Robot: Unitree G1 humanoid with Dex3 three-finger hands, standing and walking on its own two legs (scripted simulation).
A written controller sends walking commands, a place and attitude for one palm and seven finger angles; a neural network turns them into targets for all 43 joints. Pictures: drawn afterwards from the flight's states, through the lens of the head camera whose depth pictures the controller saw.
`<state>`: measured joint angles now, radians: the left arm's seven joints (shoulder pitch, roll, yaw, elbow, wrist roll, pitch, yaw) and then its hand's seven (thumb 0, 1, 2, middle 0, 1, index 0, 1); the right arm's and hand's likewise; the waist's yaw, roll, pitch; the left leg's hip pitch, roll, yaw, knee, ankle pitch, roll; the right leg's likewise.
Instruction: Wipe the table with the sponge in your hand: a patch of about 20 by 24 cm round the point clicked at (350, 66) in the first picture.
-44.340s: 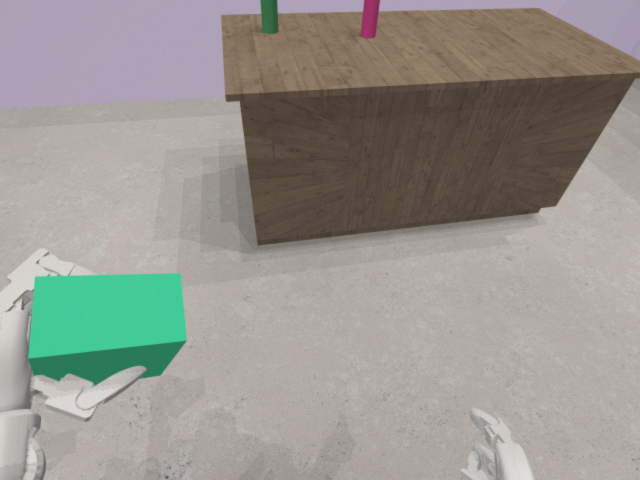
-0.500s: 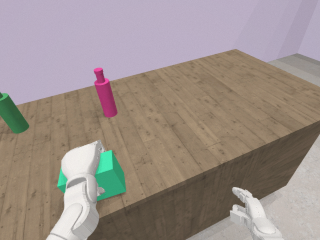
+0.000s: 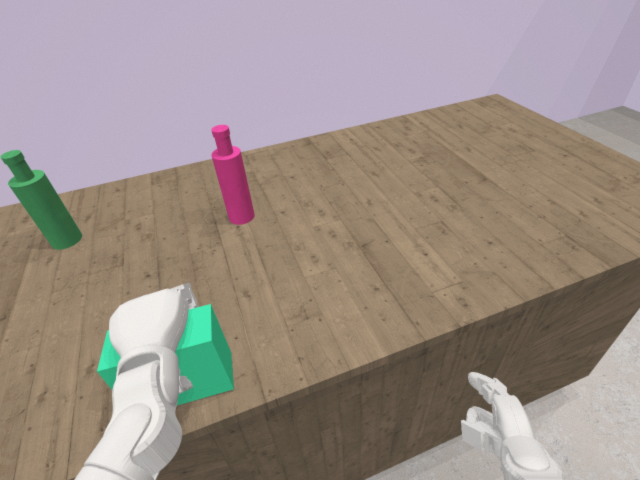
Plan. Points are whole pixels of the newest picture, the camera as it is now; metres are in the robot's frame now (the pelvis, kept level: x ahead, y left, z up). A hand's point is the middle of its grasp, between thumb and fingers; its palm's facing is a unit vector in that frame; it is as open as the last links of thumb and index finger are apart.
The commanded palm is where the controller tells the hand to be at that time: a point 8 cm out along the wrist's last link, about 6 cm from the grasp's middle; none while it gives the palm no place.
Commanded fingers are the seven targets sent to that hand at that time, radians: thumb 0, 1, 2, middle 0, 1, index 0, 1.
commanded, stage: wipe forward along the middle lane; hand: left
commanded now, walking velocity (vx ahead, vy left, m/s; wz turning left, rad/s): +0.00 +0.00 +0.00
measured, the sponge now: (177, 368) +0.25 +0.25 +0.01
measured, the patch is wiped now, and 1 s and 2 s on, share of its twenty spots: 1.00 1.00 1.00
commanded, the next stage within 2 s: slide back across to the first lane in 1.44 s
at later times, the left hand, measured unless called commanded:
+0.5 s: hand (166, 317) +0.30 +0.27 +0.05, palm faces -0.04 -0.08 -1.00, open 10.5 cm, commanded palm +0.28 +0.28 +0.09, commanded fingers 0.00 0.10 1.30 -1.20 -1.60 -1.20 -1.60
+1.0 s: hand (162, 289) +0.35 +0.30 +0.06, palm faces -0.08 -0.04 -1.00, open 10.5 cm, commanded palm +0.34 +0.31 +0.09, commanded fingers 0.00 0.10 1.30 -1.20 -1.60 -1.20 -1.60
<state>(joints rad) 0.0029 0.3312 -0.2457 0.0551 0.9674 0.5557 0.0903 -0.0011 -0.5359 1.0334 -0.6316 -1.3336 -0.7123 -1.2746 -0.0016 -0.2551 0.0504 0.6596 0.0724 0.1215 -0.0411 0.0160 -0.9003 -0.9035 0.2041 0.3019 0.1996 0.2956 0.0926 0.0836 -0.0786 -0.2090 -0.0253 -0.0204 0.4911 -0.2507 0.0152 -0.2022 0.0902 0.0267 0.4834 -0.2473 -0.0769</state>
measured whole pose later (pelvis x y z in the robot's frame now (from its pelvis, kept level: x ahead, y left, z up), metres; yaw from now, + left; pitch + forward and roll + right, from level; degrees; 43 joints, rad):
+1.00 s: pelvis -0.02 -0.01 -0.01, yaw +1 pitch +7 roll +0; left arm -0.51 0.47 -0.04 0.79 0.98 0.23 0.13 0.03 -0.58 1.05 -0.69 -1.29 -0.75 -1.26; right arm 0.20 -0.28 0.01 0.69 0.09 0.12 -0.07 0.01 -0.90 -0.90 0.21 0.30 0.20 0.30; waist 0.01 0.07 -0.12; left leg -0.46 -0.02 -0.05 0.59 -0.25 0.02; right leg -0.43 0.11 -0.01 0.55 -0.23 -0.09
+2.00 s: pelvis +0.02 +0.05 +0.00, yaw +0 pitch +9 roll -2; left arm -0.58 0.51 0.02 0.83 1.01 0.24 0.12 0.02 -0.56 1.05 -0.67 -1.32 -0.71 -1.31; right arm 0.22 -0.27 0.02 0.67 0.08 0.14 -0.04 0.01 -0.90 -0.90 0.21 0.30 0.20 0.30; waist -0.02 0.05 -0.12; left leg -0.42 -0.06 -0.02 0.54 -0.27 0.08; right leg -0.37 0.06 0.03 0.46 -0.24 -0.01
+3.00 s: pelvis +0.02 +0.04 +0.00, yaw +1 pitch +5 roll -2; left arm -0.13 0.49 0.01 0.32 0.95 0.30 0.12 0.00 -0.50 1.03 -0.61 -1.36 -0.63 -1.38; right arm 0.14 -0.28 0.02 0.64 0.07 0.13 -0.02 0.01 -0.90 -0.90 0.20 0.30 0.20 0.30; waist 0.05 0.07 -0.11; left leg -0.33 -0.06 -0.04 0.54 -0.29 0.07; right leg -0.28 0.06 0.02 0.45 -0.26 -0.02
